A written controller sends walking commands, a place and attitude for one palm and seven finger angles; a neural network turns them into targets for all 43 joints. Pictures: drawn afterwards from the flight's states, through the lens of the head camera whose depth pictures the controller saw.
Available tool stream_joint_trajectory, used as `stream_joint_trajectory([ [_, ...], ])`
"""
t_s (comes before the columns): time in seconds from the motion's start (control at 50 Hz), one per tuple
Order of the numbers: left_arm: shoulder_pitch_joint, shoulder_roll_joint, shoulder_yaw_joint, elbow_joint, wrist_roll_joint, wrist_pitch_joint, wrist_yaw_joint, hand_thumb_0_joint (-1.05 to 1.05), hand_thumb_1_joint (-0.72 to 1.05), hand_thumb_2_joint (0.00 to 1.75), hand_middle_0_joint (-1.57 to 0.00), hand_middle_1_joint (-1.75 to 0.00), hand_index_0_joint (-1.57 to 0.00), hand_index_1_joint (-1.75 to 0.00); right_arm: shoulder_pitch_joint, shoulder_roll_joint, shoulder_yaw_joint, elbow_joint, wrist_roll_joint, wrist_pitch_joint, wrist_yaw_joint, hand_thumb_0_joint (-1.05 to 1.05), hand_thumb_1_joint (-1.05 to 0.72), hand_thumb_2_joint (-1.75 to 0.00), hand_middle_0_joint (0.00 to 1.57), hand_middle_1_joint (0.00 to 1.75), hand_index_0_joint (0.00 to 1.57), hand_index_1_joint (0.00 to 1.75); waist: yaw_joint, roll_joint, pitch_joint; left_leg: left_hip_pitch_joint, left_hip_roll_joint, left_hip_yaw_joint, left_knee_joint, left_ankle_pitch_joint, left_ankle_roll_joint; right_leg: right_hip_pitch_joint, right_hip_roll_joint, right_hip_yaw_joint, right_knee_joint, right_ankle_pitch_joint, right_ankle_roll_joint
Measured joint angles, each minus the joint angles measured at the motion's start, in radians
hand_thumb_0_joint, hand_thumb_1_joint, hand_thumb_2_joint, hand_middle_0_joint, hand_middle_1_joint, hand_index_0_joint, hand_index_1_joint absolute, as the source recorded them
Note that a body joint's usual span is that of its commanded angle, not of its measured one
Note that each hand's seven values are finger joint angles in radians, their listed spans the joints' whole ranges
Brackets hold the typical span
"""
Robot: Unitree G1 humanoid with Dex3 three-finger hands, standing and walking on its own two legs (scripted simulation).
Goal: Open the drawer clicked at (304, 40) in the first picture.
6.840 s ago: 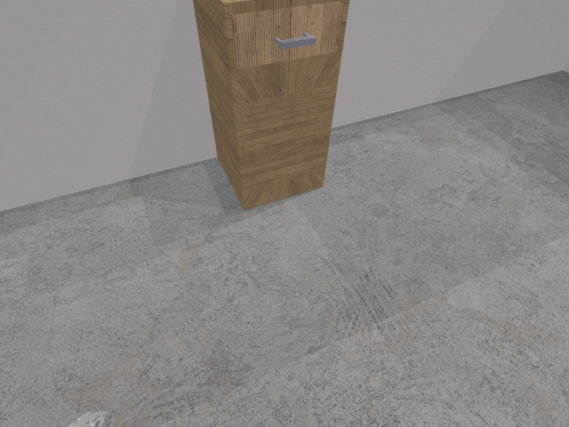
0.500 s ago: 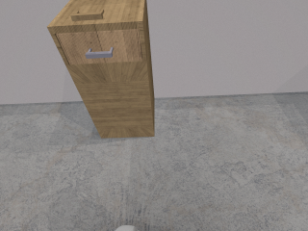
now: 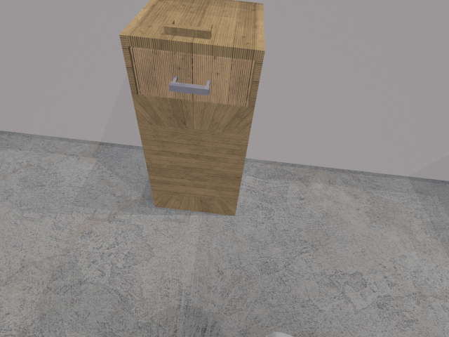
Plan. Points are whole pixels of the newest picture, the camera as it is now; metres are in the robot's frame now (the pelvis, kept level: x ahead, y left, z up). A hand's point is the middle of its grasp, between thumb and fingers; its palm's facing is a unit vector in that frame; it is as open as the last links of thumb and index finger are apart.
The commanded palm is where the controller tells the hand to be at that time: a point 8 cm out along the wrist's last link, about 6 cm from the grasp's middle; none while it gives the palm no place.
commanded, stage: take the last steps up to it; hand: left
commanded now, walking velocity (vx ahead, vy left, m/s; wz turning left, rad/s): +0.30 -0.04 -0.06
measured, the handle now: (190, 84) +0.83 +0.17 +0.01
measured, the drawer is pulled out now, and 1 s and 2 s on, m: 0.00 0.00 0.00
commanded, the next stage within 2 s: come to a stop and stand still in 0.68 s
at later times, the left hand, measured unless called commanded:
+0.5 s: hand (173, 283) +0.27 +0.13 -0.18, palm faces +0.02 -0.98 -0.20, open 7.2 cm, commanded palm none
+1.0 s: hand (166, 257) +0.33 +0.16 -0.18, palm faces +0.01 -0.98 -0.17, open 7.4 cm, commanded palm none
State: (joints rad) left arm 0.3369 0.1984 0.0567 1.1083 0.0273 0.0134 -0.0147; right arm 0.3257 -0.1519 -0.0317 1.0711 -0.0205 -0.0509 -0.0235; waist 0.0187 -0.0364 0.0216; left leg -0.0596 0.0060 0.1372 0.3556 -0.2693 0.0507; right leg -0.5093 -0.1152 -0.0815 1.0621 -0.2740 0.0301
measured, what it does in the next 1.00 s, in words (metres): walks ahead: right foot, then left foot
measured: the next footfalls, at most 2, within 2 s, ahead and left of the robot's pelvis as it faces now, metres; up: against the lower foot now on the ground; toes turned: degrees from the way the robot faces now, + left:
right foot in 0.32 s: +0.26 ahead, -0.15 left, +0.00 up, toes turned -10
left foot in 0.70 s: +0.34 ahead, +0.09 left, +0.00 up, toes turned +7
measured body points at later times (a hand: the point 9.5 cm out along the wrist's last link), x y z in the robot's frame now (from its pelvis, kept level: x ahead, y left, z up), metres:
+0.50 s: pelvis +0.17 -0.05 -0.01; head +0.18 -0.05 +0.44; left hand +0.27 +0.18 -0.16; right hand +0.12 -0.27 -0.17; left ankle +0.14 +0.09 -0.67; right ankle +0.22 -0.14 -0.75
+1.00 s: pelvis +0.31 -0.02 +0.00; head +0.33 +0.00 +0.45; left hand +0.33 +0.21 -0.17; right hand +0.32 -0.24 -0.16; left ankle +0.30 +0.09 -0.75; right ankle +0.33 -0.14 -0.71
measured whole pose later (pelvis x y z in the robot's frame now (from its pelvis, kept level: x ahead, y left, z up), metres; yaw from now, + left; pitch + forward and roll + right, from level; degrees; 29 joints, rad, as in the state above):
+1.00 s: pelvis +0.31 -0.02 +0.00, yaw -2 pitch -1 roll +0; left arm 0.25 0.17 0.04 1.07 0.01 0.03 0.01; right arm 0.24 -0.13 -0.02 1.08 -0.02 -0.01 -0.04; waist 0.00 -0.04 0.07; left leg -0.15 0.04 0.15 0.40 -0.24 0.02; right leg -0.41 -0.07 -0.06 0.83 -0.34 0.03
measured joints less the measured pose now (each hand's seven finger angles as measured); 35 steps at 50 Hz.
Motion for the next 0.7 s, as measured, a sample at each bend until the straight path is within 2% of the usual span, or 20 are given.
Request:
stream_joint_trajectory([
  [0.06, -0.062, -0.005, 0.001, -0.027, -0.003, -0.003, 0.0, 0.01, 0.91, 0.9, -0.2, -0.3, -0.19, -0.3, 0.054, 0.016, 0.006, 0.038, 0.002, -0.004, -0.004, 0.0, -0.93, -0.9, 0.2, 0.3, 0.2, 0.3, -0.009, -0.004, 0.008, 0.048, -0.013, 0.002, -0.046, -0.001, 0.001, -0.05, -0.007, 0.006, -0.015, 0.048, 0.011],
  [0.14, -0.142, -0.013, 0.001, -0.054, -0.006, 0.0, -0.002, 0.01, 0.91, 0.9, -0.2, -0.3, -0.19, -0.3, 0.113, 0.037, 0.008, 0.076, -0.001, -0.007, -0.006, 0.0, -0.92, -0.9, 0.2, 0.3, 0.2, 0.3, -0.034, -0.001, 0.021, 0.101, -0.017, 0.009, -0.072, -0.027, -0.007, -0.065, -0.008, -0.004, -0.124, 0.081, 0.009],
  [0.22, -0.216, -0.019, -0.002, -0.075, -0.009, -0.002, -0.004, 0.01, 0.91, 0.9, -0.2, -0.3, -0.19, -0.3, 0.155, 0.049, 0.007, 0.099, -0.01, -0.007, -0.007, 0.0, -0.91, -0.9, 0.2, 0.3, 0.2, 0.3, -0.073, 0.012, 0.041, 0.143, -0.007, 0.019, -0.061, -0.078, -0.026, -0.036, 0.006, -0.023, -0.267, 0.073, -0.012],
  [0.28, -0.258, -0.024, -0.005, -0.096, -0.011, -0.015, -0.006, 0.01, 0.91, 0.9, -0.2, -0.3, -0.19, -0.3, 0.179, 0.049, 0.004, 0.116, -0.013, -0.003, -0.005, 0.0, -0.91, -0.9, 0.2, 0.3, 0.2, 0.3, -0.094, 0.033, 0.055, 0.162, 0.019, 0.026, -0.013, -0.143, -0.049, 0.026, 0.037, -0.045, -0.383, 0.047, -0.041],
  [0.32, -0.269, -0.02, -0.008, -0.113, -0.007, -0.044, -0.008, 0.01, 0.91, 0.9, -0.2, -0.3, -0.2, -0.3, 0.2, 0.056, 0.003, 0.129, -0.007, 0.002, -0.001, 0.0, -0.91, -0.9, 0.2, 0.3, 0.2, 0.3, -0.094, 0.035, 0.055, 0.128, 0.041, 0.022, 0.124, -0.212, -0.06, 0.102, 0.054, -0.061, -0.477, 0.094, -0.07],
  [0.36, -0.274, -0.025, -0.006, -0.123, -0.011, -0.076, -0.001, 0.01, 0.91, 0.9, -0.2, -0.3, -0.2, -0.3, 0.183, 0.056, 0.002, 0.135, 0.005, 0.017, 0.005, 0.0, -0.91, -0.9, 0.2, 0.3, 0.2, 0.3, -0.084, 0.041, 0.067, -0.009, 0.059, -0.028, 0.467, -0.242, -0.047, 0.1, 0.062, -0.072, -0.423, 0.097, -0.088],
  [0.4, -0.257, -0.034, -0.009, -0.121, -0.017, -0.082, 0.005, 0.0, 0.91, 0.9, -0.2, -0.3, -0.2, -0.3, 0.146, 0.044, -0.007, 0.124, 0.008, 0.032, 0.009, 0.0, -0.91, -0.9, 0.2, 0.3, 0.2, 0.3, -0.078, 0.053, 0.071, -0.153, 0.062, -0.077, 0.749, -0.214, -0.034, 0.132, 0.072, -0.083, -0.418, 0.052, -0.09],
  [0.44, -0.224, -0.045, -0.012, -0.106, -0.017, -0.076, 0.015, 0.0, 0.91, 0.9, -0.2, -0.3, -0.2, -0.3, 0.098, 0.028, -0.015, 0.098, 0.001, 0.041, 0.012, 0.0, -0.91, -0.9, 0.2, 0.3, 0.2, 0.3, -0.072, 0.06, 0.06, -0.271, 0.08, -0.088, 0.855, -0.146, -0.035, 0.177, 0.083, -0.087, -0.464, 0.046, -0.081],
  [0.48, -0.186, -0.05, 0.001, -0.089, -0.021, -0.073, 0.031, 0.0, 0.92, 0.9, -0.2, -0.3, -0.2, -0.3, 0.047, 0.013, -0.021, 0.062, -0.005, 0.044, 0.014, 0.0, -0.91, -0.9, 0.2, 0.3, 0.2, 0.3, -0.068, 0.062, 0.043, -0.356, 0.102, -0.086, 0.828, -0.103, -0.046, 0.217, 0.091, -0.089, -0.521, 0.059, -0.076],
  [0.56, -0.125, -0.021, 0.005, -0.058, -0.011, -0.063, 0.034, -0.02, 0.95, 0.9, -0.21, -0.3, -0.2, -0.3, -0.039, -0.005, -0.028, -0.007, -0.01, 0.041, 0.021, 0.0, -0.91, -0.9, 0.2, 0.3, 0.19, 0.3, -0.053, 0.058, 0.01, -0.425, 0.13, -0.065, 0.624, -0.042, -0.069, 0.276, 0.098, -0.089, -0.602, 0.067, -0.07],
  [0.64, -0.071, -0.008, 0.003, -0.031, -0.004, -0.054, 0.022, -0.01, 0.94, 0.9, -0.2, -0.3, -0.2, -0.3, -0.101, -0.021, -0.03, -0.044, -0.009, 0.03, 0.029, 0.0, -0.92, -0.9, 0.2, 0.3, 0.19, 0.3, -0.022, 0.047, -0.004, -0.382, 0.117, -0.048, 0.405, -0.021, -0.067, 0.32, 0.093, -0.082, -0.617, 0.04, -0.051],
  [0.7, -0.024, -0.009, 0.002, -0.018, -0.007, -0.042, 0.016, 0.0, 0.93, 0.9, -0.2, -0.3, -0.2, -0.3, -0.118, -0.035, -0.023, -0.061, -0.009, 0.012, 0.032, 0.0, -0.92, -0.9, 0.2, 0.3, 0.19, 0.3, -0.003, 0.045, -0.014, -0.283, 0.097, -0.032, 0.229, 0.017, -0.066, 0.327, 0.084, -0.075, -0.555, -0.024, -0.028],
])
